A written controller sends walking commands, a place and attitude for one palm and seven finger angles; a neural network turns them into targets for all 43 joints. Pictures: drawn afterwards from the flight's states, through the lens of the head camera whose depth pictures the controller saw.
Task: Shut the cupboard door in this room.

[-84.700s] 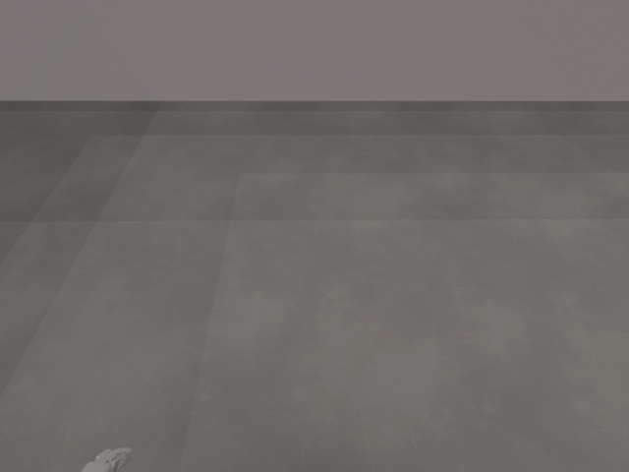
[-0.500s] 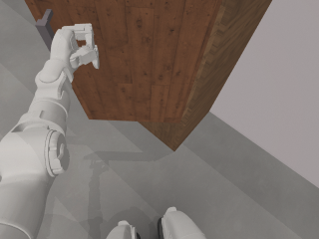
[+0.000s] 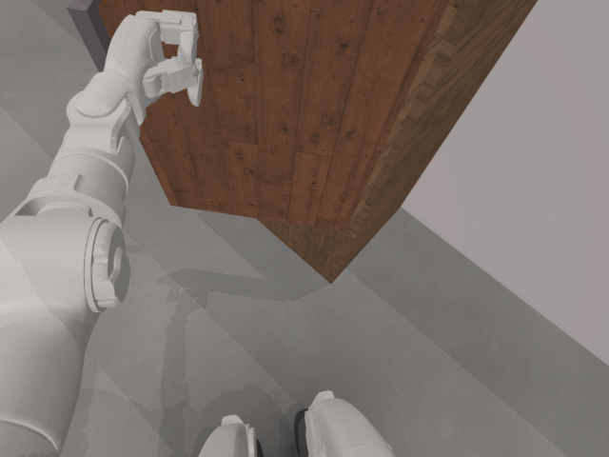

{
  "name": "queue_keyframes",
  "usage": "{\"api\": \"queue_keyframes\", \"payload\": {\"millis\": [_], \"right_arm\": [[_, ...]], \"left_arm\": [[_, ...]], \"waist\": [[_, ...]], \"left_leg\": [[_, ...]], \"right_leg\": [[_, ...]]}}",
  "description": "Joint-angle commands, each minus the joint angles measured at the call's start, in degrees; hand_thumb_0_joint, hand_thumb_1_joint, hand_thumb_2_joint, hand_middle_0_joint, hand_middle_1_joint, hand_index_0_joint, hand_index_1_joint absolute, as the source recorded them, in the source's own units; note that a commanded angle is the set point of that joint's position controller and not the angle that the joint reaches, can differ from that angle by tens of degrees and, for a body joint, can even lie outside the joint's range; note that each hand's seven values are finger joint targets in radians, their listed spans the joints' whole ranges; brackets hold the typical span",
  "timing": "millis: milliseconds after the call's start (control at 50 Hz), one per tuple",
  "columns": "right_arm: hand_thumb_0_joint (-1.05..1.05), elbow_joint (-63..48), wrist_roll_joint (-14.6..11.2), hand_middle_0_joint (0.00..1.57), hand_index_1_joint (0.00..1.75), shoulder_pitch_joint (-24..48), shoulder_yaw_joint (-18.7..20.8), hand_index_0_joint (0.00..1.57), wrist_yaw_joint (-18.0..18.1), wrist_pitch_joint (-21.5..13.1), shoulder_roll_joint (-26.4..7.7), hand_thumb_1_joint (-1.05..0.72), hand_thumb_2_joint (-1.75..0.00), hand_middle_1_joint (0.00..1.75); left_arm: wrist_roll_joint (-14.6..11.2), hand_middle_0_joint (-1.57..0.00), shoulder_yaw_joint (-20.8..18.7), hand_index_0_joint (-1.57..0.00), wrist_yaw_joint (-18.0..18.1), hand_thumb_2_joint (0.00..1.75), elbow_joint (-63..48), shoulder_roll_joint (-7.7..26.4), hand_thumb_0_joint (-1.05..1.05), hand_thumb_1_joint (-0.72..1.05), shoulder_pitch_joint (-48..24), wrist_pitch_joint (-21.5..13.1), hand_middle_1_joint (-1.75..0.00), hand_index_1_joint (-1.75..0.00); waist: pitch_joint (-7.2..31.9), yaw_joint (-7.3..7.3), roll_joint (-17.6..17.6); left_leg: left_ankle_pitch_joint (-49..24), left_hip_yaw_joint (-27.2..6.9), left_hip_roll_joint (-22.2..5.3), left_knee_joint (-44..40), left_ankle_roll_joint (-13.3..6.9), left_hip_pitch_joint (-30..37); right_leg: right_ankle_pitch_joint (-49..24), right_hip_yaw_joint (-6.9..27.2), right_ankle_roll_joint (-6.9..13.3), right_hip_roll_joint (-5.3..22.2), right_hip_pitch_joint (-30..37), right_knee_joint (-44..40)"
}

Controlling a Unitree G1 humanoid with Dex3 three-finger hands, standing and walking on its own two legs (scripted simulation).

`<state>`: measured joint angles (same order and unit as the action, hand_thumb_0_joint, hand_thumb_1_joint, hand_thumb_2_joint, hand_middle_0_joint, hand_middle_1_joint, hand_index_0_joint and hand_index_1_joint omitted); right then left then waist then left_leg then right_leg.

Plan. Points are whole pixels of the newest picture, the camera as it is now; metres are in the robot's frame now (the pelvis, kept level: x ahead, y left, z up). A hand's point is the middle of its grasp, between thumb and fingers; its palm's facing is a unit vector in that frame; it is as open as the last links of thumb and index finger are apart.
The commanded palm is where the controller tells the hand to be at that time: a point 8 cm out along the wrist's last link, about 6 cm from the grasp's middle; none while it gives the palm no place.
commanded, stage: push the door shut along its arc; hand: left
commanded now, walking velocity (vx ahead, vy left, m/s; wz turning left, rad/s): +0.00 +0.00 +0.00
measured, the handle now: (115, 55) +0.60 +0.14 +0.12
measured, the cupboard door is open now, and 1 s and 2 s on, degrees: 35 26 26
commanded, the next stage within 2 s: pull the fist back off the door in 0.14 s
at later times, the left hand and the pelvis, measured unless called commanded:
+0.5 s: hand (225, 55) +0.58 +0.01 +0.12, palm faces +0.07 -1.00 -0.03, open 3.2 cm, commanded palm +0.55 +0.06 +0.12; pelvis +0.00 -0.01 -0.01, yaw -2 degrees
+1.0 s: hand (222, 117) +0.50 +0.03 +0.11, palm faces +0.05 -1.00 -0.02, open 3.1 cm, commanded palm +0.47 +0.07 +0.12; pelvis +0.00 -0.03 +0.02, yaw -1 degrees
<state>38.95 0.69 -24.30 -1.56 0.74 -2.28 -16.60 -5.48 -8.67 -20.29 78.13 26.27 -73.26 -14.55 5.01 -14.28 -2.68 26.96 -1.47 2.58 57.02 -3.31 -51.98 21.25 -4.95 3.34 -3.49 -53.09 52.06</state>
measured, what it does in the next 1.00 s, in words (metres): stands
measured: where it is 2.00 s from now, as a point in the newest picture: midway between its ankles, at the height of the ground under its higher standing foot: outside the picture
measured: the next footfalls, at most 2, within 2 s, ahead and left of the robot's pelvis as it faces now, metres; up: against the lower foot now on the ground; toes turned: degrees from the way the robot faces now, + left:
none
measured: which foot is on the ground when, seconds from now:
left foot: down 0.00-1.00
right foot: down 0.00-1.00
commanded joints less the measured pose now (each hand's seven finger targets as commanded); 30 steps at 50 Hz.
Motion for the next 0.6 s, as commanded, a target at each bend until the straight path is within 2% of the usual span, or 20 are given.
{"api": "queue_keyframes", "payload": {"millis": [0,40,100,160,200,220,240,260,300,340,360,400,420,460,480,500,520,540,560,580], "right_arm": [[0.0,-0.1,0.2,0.2,0.3,-12.4,3.5,0.2,0.8,-0.9,-10.7,-0.9,-0.9,0.3],[0.0,0.1,0.3,0.2,0.3,-12.1,3.4,0.2,0.8,-1.2,-10.6,-0.9,-0.9,0.3],[0.0,0.2,0.5,0.2,0.3,-12.4,3.4,0.2,0.9,-1.5,-10.6,-0.9,-0.9,0.3],[0.0,0.6,0.5,0.2,0.3,-12.2,3.4,0.2,0.8,-1.6,-10.4,-0.9,-0.9,0.3],[0.0,0.6,0.4,0.2,0.3,-12.7,3.3,0.2,1.0,-1.6,-10.6,-0.9,-0.9,0.3],[0.0,0.9,0.5,0.2,0.3,-12.7,3.3,0.2,1.0,-1.5,-10.5,-0.9,-0.9,0.3],[0.0,-0.9,1.3,0.2,0.3,-15.0,2.4,0.2,-0.1,-1.9,-8.7,-0.9,-0.9,0.3],[0.0,-1.5,1.8,0.2,0.3,-15.1,2.4,0.2,-1.4,-1.8,-8.7,-0.9,-0.9,0.3],[0.0,-2.1,3.1,0.2,0.3,-16.0,3.1,0.2,-3.2,-1.5,-8.6,-0.9,-0.9,0.3],[0.0,-2.8,4.7,0.2,0.3,-16.5,3.7,0.2,-5.2,-1.1,-8.2,-0.9,-0.9,0.3],[0.0,-2.7,5.4,0.2,0.3,-16.7,4.0,0.2,-6.1,-1.1,-7.9,-0.9,-0.9,0.3],[0.0,-1.8,6.1,0.2,0.3,-17.1,4.5,0.2,-7.6,-0.8,-8.1,-0.9,-0.9,0.3],[0.0,-1.6,6.1,0.2,0.3,-17.6,4.8,0.2,-8.0,-0.4,-8.3,-0.9,-0.9,0.3],[0.0,-1.8,5.6,0.2,0.3,-18.2,5.4,0.2,-8.1,0.7,-8.6,-0.9,-0.9,0.3],[0.0,-2.2,5.3,0.2,0.3,-18.5,5.5,0.2,-7.8,1.2,-8.7,-0.9,-0.9,0.3],[0.0,-2.6,4.7,0.2,0.3,-17.9,5.6,0.2,-7.6,1.5,-8.4,-0.9,-0.9,0.3],[0.0,-2.8,4.2,0.2,0.3,-17.6,5.5,0.2,-7.3,1.9,-8.4,-0.9,-0.9,0.3],[0.0,-3.4,3.9,0.2,0.3,-17.0,5.5,0.2,-7.0,2.2,-8.2,-0.9,-0.9,0.3],[0.0,-3.7,3.4,0.2,0.3,-16.7,5.4,0.2,-6.6,2.4,-8.1,-0.9,-0.9,0.3],[0.0,-4.0,3.4,0.2,0.3,-16.6,5.2,0.2,-6.2,2.6,-8.0,-0.9,-0.9,0.3]], "left_arm": [[-1.2,-1.3,-0.9,-1.3,-0.8,0.9,-12.3,4.6,0.0,0.9,-38.5,-3.2,-1.5,-1.5],[-0.9,-1.3,-0.6,-1.3,-1.0,0.9,-11.9,4.4,0.0,0.9,-39.7,-2.9,-1.5,-1.5],[-0.5,-1.3,-1.8,-1.3,-1.5,0.9,-13.1,6.8,0.0,0.9,-41.1,-3.0,-1.5,-1.5],[0.0,-1.3,-0.1,-1.3,-2.2,0.9,-12.1,5.0,0.0,0.9,-42.2,-2.4,-1.5,-1.5],[0.2,-1.3,-1.1,-1.3,-2.3,0.9,-11.3,6.5,0.0,0.9,-42.3,-2.1,-1.5,-1.5],[0.3,-1.3,0.0,-1.3,-2.3,0.9,-10.7,5.0,0.0,0.9,-43.0,-1.5,-1.5,-1.5],[-3.6,-1.3,-12.8,-1.3,9.6,0.9,-10.7,8.2,0.0,0.9,-42.6,-0.3,-1.5,-1.5],[-1.8,-1.3,-10.6,-1.3,15.8,0.9,-8.0,4.7,0.0,0.9,-38.3,0.6,-1.5,-1.5],[-0.6,-1.3,-11.8,-1.3,22.7,0.9,-9.0,2.0,0.0,0.9,-34.3,0.0,-1.5,-1.5],[2.2,-1.3,-11.7,-1.3,30.6,0.9,-14.1,-0.5,0.0,0.9,-33.8,-3.2,-1.5,-1.5],[4.8,-1.3,-11.2,-1.3,34.3,0.9,-16.9,-1.0,0.0,0.9,-33.0,-5.6,-1.5,-1.5],[10.4,-1.3,-8.8,-1.3,37.9,0.9,-17.2,-1.1,0.0,0.9,-30.8,-9.1,-1.5,-1.5],[12.4,-1.3,-7.3,-1.3,38.2,0.9,-17.3,-1.1,0.0,0.9,-31.2,-10.0,-1.5,-1.5],[13.9,-1.3,-6.9,-1.3,37.2,0.9,-17.4,0.7,0.0,0.9,-30.3,-10.3,-1.5,-1.5],[13.3,-1.3,-7.6,-1.3,36.3,0.9,-18.5,1.8,0.0,0.9,-30.1,-10.2,-1.5,-1.5],[12.3,-1.3,-6.7,-1.3,35.2,0.9,-18.2,0.4,0.0,0.9,-29.1,-9.5,-1.5,-1.5],[11.0,-1.3,-8.3,-1.3,34.5,0.9,-17.9,1.5,0.0,0.9,-28.3,-8.8,-1.5,-1.5],[9.6,-1.3,-8.5,-1.3,33.9,0.9,-17.9,0.8,0.0,0.9,-27.4,-8.1,-1.5,-1.5],[8.4,-1.3,-11.0,-1.3,33.7,0.9,-17.1,2.8,0.0,0.9,-25.3,-7.6,-1.5,-1.5],[7.3,-1.3,-11.7,-1.3,33.6,0.9,-18.0,3.0,0.0,0.9,-24.8,-7.8,-1.5,-1.5]], "waist": [[28.1,-6.76,-5.5],[29.3,-6.8,-6.3],[33.2,-6.49,-8.2],[33.0,-6.91,-9.3],[33.3,-7.06,-8.7],[32.1,-7.93,-7.8],[32.4,-4.65,-10.5],[31.9,-4.79,-9.1],[32.7,-4.2,-6.2],[35.6,-2.88,-7.6],[37.0,-2.4,-7.6],[37.0,-2.33,-7.5],[36.3,-3.08,-6.2],[36.6,-2.81,-4.6],[38.0,-2.28,-4.9],[38.2,-1.89,-4.8],[37.8,-1.07,-3.8],[37.1,-0.85,-2.8],[36.0,0.02,-0.5],[35.3,0.27,-0.9]], "left_leg": [[-24.2,-6.0,-2.4,-3.5,0.6,22.5],[-23.8,-5.6,-2.1,-2.8,0.5,21.5],[-26.6,-5.6,-2.1,-1.7,0.6,22.5],[-25.9,-5.7,-2.2,-1.1,0.7,22.3],[-26.4,-5.7,-2.2,-0.7,0.6,22.3],[-25.7,-5.7,-2.3,-0.7,0.5,21.4],[-23.6,-6.1,-3.0,-1.2,1.5,16.7],[-21.8,-6.0,-3.1,-1.9,1.8,15.0],[-24.4,-6.3,-3.3,-2.3,2.1,15.7],[-27.8,-5.0,-2.8,-1.6,2.5,16.7],[-29.3,-4.5,-2.9,-0.9,2.6,17.4],[-30.7,-4.3,-3.0,-0.5,2.8,17.6],[-29.6,-4.1,-2.9,-1.1,2.6,17.2],[-27.3,-2.9,-2.2,-2.7,1.9,16.2],[-27.8,-2.8,-2.0,-3.5,1.8,17.0],[-27.5,-2.4,-1.7,-4.6,1.8,17.9],[-26.3,-2.0,-1.6,-5.6,1.8,17.4],[-24.8,-1.4,-1.3,-6.5,1.6,16.4],[-23.1,-0.8,-1.1,-7.3,1.4,14.5],[-22.8,-0.6,-1.1,-8.1,1.3,14.5]], "right_leg": [[-16.0,3.7,-1.5,0.4,5.3,-4.2],[-16.5,4.0,-1.3,0.5,6.0,-3.9],[-18.5,4.1,-1.2,0.3,6.5,-2.6],[-17.8,3.9,-1.1,0.2,5.1,-2.3],[-18.0,3.8,-1.1,0.0,4.8,-2.1],[-17.8,3.7,-1.2,0.0,4.3,-2.2],[-16.7,4.5,-1.4,0.6,6.5,-3.1],[-15.8,4.5,-1.8,0.8,7.2,-2.9],[-17.2,3.9,-2.1,0.9,7.7,-2.4],[-20.7,3.9,-2.1,0.9,9.5,-2.1],[-22.0,4.0,-2.1,0.8,9.5,-1.8],[-22.7,3.7,-2.1,0.6,8.7,-1.0],[-22.4,3.7,-2.3,0.6,9.7,-1.5],[-23.8,4.7,-2.4,0.6,15.0,-3.1],[-25.4,4.9,-2.2,0.6,17.4,-3.4],[-26.1,5.0,-2.3,0.6,19.2,-4.3],[-26.1,5.2,-2.3,0.5,21.5,-5.2],[-26.2,5.5,-2.4,0.5,23.8,-6.0],[-26.3,5.9,-2.5,0.6,26.4,-6.7],[-26.7,6.0,-2.5,0.6,27.2,-7.1]]}}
